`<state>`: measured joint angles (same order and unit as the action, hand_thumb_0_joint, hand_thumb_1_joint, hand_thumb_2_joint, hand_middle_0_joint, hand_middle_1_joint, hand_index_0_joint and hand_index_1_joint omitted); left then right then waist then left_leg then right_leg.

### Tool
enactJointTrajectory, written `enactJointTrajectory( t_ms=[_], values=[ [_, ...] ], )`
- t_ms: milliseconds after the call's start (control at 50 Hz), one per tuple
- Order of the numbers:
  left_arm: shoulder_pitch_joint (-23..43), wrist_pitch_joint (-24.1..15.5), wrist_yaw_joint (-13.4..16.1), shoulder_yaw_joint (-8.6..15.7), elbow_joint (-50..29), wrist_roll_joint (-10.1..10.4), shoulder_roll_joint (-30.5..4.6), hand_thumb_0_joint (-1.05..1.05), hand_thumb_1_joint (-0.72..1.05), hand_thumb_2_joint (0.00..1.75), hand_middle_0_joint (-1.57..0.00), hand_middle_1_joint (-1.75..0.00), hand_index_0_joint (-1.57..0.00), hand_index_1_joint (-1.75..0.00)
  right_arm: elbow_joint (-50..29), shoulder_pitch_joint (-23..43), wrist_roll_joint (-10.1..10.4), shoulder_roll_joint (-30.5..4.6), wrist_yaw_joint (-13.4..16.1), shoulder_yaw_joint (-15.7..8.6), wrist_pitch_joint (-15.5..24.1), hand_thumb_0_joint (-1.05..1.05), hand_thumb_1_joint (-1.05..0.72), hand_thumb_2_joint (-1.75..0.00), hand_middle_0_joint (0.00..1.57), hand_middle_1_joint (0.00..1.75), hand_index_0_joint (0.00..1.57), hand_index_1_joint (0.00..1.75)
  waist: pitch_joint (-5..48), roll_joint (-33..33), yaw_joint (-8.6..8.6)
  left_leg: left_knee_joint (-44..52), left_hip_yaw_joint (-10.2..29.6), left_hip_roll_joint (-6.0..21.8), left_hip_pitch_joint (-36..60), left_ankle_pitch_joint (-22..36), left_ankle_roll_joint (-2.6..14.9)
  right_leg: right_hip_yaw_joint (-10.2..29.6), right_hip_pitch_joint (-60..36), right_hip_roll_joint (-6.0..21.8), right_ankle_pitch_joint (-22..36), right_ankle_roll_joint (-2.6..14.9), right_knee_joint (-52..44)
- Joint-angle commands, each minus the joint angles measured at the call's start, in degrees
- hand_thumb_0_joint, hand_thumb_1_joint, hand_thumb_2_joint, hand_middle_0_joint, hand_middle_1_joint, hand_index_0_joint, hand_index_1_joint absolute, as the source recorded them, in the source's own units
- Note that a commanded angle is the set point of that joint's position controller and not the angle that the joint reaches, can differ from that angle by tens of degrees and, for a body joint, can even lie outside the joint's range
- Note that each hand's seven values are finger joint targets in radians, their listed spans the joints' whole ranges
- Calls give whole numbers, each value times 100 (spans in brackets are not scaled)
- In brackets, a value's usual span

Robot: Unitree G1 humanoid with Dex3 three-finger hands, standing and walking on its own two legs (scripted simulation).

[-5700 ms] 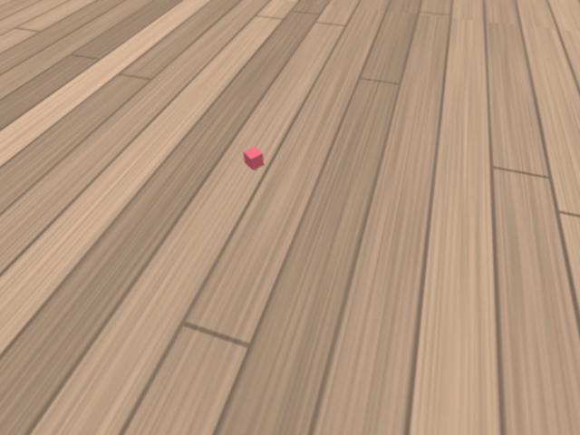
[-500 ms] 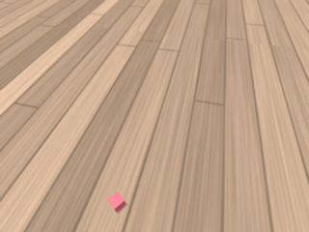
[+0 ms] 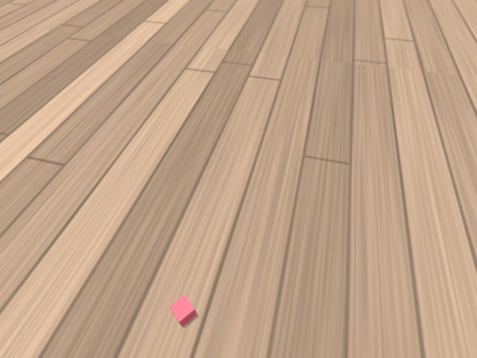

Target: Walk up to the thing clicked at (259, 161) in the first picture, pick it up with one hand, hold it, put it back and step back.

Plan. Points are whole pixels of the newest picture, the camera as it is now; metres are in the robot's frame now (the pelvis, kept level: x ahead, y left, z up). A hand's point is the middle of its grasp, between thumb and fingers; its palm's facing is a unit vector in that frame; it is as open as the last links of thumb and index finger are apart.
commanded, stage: stand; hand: left
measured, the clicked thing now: (183, 310) +0.42 +0.24 -0.75
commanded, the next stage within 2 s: none
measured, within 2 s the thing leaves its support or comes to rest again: neither
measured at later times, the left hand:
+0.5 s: hand out of the picture +0.07 +0.25 -0.16, palm faces -0.02 -0.94 -0.34, open 7.4 cm
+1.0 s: hand out of the picture +0.07 +0.26 -0.16, palm faces -0.02 -0.94 -0.34, open 7.4 cm
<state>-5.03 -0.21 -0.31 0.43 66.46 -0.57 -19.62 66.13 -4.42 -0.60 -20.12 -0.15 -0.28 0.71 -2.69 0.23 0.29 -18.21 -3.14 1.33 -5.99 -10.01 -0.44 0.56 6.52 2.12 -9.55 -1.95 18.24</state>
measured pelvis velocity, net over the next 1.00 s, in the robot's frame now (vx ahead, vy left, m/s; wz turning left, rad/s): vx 0.00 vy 0.00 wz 0.01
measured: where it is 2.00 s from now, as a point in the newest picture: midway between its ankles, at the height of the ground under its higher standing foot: outside the picture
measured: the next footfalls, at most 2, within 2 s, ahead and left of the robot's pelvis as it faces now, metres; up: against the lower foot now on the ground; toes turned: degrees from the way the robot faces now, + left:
none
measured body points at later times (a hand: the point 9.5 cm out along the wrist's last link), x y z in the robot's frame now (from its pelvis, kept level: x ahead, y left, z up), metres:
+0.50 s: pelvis +0.00 +0.00 +0.00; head +0.00 +0.00 +0.45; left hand +0.07 +0.30 -0.13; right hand +0.07 -0.30 -0.13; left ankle +0.00 +0.12 -0.75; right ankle +0.01 -0.14 -0.75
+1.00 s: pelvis +0.00 +0.00 +0.00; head +0.01 +0.00 +0.45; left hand +0.07 +0.30 -0.13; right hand +0.08 -0.30 -0.13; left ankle +0.00 +0.12 -0.75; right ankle +0.01 -0.14 -0.75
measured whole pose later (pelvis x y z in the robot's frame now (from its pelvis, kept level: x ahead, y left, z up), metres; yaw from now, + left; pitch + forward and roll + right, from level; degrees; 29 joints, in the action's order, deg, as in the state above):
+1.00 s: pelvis +0.00 +0.00 +0.00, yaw +1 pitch -2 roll +0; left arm -6.7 -0.2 -0.4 0.0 64.7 -0.6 -20.1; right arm 65.6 -6.0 -0.6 -20.3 -0.4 0.0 0.5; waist -2.7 0.2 0.3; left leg -18.2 -2.4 1.0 -6.2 -9.8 -0.3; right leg -0.2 6.4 2.5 -9.6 -2.0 18.2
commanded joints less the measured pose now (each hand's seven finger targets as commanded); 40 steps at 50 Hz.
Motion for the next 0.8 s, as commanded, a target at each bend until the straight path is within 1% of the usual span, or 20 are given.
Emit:
enactJointTrajectory(
  t_ms=[0,20,60,120,140,160,200,240,260,300,360,380,400,420,480,540,580,600,680,780],
  values=[
    [311,-129,75,189,-429,11,-1222,0,90,90,-20,-30,-20,-30,-380,328,1,-1199,45,-229,101,0,-90,-90,20,30,20,30,516,3,2,332,571,710,180,693,102,380,-34,564,759,234,-232],
    [222,-134,77,184,-417,-1,-1207,0,90,90,-20,-30,-20,-30,-388,355,6,-1246,44,-250,95,0,-90,-90,20,30,20,30,573,-7,-22,293,564,718,272,761,125,379,-19,571,843,235,-235],
    [242,-140,73,181,-431,0,-1250,0,90,90,-20,-30,-20,-30,-379,304,11,-1172,36,-227,96,0,-90,-90,20,30,20,30,501,-91,8,343,568,702,267,717,88,354,54,543,716,228,-244],
    [227,-140,75,166,-462,7,-1218,0,90,90,-20,-30,-20,-30,-377,307,5,-1219,32,-231,98,0,-90,-90,20,30,20,30,468,-26,-8,319,567,688,203,710,97,371,48,566,741,222,-295],
    [221,-153,83,167,-476,-2,-1249,0,90,90,-20,-30,-20,-30,-387,279,-3,-1224,31,-240,97,0,-90,-90,20,30,20,30,559,-53,12,284,564,706,287,808,109,374,9,584,827,225,-273],
    [199,-151,83,167,-477,-7,-1242,0,90,90,-20,-30,-20,-30,-387,299,6,-1215,32,-236,86,0,-90,-90,20,30,20,30,511,-85,-5,276,556,699,251,723,124,371,52,583,817,219,-313],
    [247,-148,86,166,-487,-1,-1253,0,90,90,-20,-30,-20,-30,-385,264,-2,-1193,27,-225,88,0,-90,-90,20,30,20,30,458,-65,26,322,579,703,187,659,117,370,16,586,724,227,-279],
    [197,-146,83,160,-478,5,-1249,0,90,90,-20,-30,-20,-30,-380,282,4,-1226,23,-236,83,0,-90,-90,20,30,20,30,375,-74,-1,349,591,683,174,494,101,350,119,549,487,219,-336],
    [234,-148,83,161,-492,7,-1261,0,90,90,-20,-30,-20,-30,-379,284,-2,-1216,21,-242,78,0,-90,-90,20,30,20,30,385,-116,-1,335,598,697,168,520,114,367,88,562,467,230,-329],
    [182,-137,73,161,-492,2,-1242,0,90,90,-20,-30,-20,-30,-384,273,2,-1238,23,-248,76,0,-90,-90,20,30,20,30,347,-41,-7,356,570,658,96,354,108,387,99,569,464,245,-377],
    [131,-137,66,175,-491,8,-1265,0,90,90,-20,-30,-20,-30,-380,262,4,-1225,12,-236,92,0,-90,-90,20,30,20,30,345,-17,-31,413,613,669,48,319,104,373,40,562,411,249,-337],
    [175,-139,70,187,-507,3,-1305,0,90,90,-20,-30,-20,-30,-399,237,-12,-1209,16,-244,95,0,-90,-90,20,30,20,30,417,-65,-11,383,597,682,85,463,116,382,-2,579,481,260,-297],
    [142,-138,60,181,-509,-2,-1250,0,90,90,-20,-30,-20,-30,-383,207,-2,-1225,18,-236,100,0,-90,-90,20,30,20,30,400,-47,-31,376,591,680,63,482,118,390,-11,589,557,259,-323],
    [134,-135,60,171,-504,7,-1257,0,90,90,-20,-30,-20,-30,-375,204,1,-1211,16,-230,106,0,-90,-90,20,30,20,30,352,-37,-26,418,617,664,51,475,92,364,19,561,478,247,-314],
    [118,-138,64,175,-509,4,-1254,0,90,90,-20,-30,-20,-30,-390,206,3,-1222,20,-233,105,0,-90,-90,20,30,20,30,373,-37,-23,372,611,677,94,523,117,365,26,571,551,253,-306],
    [91,-130,63,173,-514,0,-1252,0,90,90,-20,-30,-20,-30,-391,189,6,-1249,25,-241,97,0,-90,-90,20,30,20,30,283,-60,-22,405,625,659,68,277,104,359,133,544,326,254,-326],
    [149,-128,65,179,-533,-5,-1271,0,90,90,-20,-30,-20,-30,-404,171,-3,-1220,21,-238,86,0,-90,-90,20,30,20,30,369,-55,3,372,611,678,49,282,136,397,51,590,377,277,-325],
    [109,-131,63,178,-524,2,-1268,0,90,90,-20,-30,-20,-30,-381,125,1,-1220,17,-227,87,0,-90,-90,20,30,20,30,335,-33,-5,410,629,658,1,222,118,388,61,570,353,262,-323],
    [67,-145,66,181,-518,3,-1280,0,90,90,-20,-30,-20,-30,-402,130,7,-1207,18,-223,96,0,-90,-90,20,30,20,30,355,-93,-10,358,635,669,92,532,129,370,40,569,521,247,-304],
    [89,-127,67,179,-541,-3,-1253,0,90,90,-20,-30,-20,-30,-414,124,-1,-1240,31,-228,92,0,-90,-90,20,30,20,30,367,-38,-12,329,610,666,50,532,124,363,6,575,563,263,-300]
  ],
)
